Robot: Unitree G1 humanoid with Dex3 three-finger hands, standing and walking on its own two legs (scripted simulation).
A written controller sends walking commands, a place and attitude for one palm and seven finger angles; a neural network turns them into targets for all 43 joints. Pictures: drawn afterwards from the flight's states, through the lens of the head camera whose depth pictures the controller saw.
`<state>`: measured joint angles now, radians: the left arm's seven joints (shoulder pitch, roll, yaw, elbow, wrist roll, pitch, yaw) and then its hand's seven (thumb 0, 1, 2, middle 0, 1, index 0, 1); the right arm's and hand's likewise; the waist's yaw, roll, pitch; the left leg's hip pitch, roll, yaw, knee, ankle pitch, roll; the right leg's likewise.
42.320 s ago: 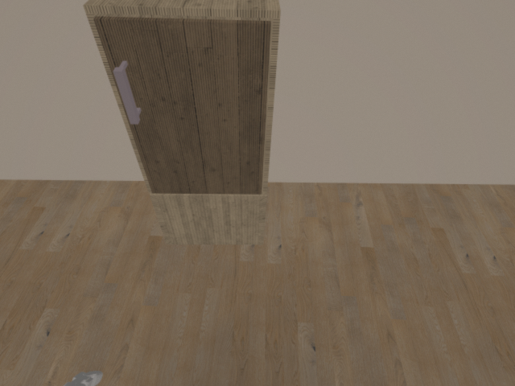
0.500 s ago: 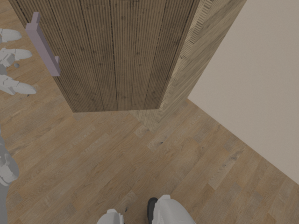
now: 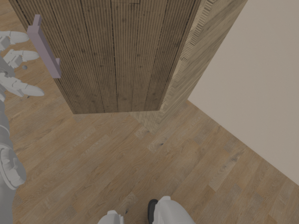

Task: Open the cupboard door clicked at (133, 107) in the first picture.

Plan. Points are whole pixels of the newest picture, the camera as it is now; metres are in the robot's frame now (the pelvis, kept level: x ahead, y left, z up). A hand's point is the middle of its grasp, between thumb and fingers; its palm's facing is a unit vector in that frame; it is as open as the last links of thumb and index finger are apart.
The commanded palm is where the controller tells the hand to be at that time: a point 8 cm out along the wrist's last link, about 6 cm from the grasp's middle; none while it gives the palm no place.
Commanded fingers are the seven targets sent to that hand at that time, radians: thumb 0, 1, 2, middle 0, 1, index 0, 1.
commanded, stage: slide the fingers in behind the handle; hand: left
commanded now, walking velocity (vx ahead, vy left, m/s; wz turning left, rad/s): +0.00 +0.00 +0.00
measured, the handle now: (48, 49) +0.54 +0.23 +0.08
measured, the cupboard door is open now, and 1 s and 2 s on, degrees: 48 47 47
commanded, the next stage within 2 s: close the thumb around the handle in 1.32 s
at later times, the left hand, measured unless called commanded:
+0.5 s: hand (45, 64) +0.49 +0.23 +0.08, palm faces +0.03 -1.00 +0.01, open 13.9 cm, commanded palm +0.47 +0.27 +0.08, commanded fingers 0.00 -0.50 0.30 -0.30 -1.20 -0.30 -1.20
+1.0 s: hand (57, 63) +0.50 +0.20 +0.08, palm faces +0.04 -1.00 +0.00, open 13.9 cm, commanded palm +0.47 +0.25 +0.08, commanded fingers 0.00 -0.50 0.30 -0.30 -1.20 -0.30 -1.20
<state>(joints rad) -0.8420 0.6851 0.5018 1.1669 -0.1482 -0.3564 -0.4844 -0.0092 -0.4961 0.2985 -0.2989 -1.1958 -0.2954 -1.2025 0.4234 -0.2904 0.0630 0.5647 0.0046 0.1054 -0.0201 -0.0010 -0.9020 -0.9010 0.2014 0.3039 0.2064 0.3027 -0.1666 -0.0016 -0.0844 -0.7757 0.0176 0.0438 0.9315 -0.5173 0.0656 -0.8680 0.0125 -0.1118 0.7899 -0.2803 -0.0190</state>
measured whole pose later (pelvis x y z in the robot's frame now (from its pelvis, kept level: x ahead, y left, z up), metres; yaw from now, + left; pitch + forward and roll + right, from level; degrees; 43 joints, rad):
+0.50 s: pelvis +0.00 -0.01 +0.00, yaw +1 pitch +20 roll -3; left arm -0.87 0.59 0.44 1.17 -0.13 -0.36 -0.36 -0.01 -0.50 0.30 -0.30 -1.20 -0.30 -1.22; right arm 0.41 -0.27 0.06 0.58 0.00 0.09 -0.01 0.00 -0.90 -0.90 0.20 0.30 0.21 0.30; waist -0.16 0.01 -0.08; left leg -0.77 0.01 0.04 0.92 -0.51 0.06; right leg -0.87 0.01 -0.11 0.80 -0.29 -0.03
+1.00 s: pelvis +0.00 -0.02 +0.00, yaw +1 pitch +20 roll -2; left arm -0.88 0.55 0.43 1.16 -0.11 -0.38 -0.30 -0.01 -0.50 0.30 -0.30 -1.20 -0.31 -1.21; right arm 0.41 -0.28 0.05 0.58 0.00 0.08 -0.01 0.00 -0.90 -0.90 0.20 0.30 0.21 0.30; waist -0.16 0.01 -0.08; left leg -0.76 0.01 0.04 0.91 -0.50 0.05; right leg -0.87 0.01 -0.11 0.80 -0.29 -0.04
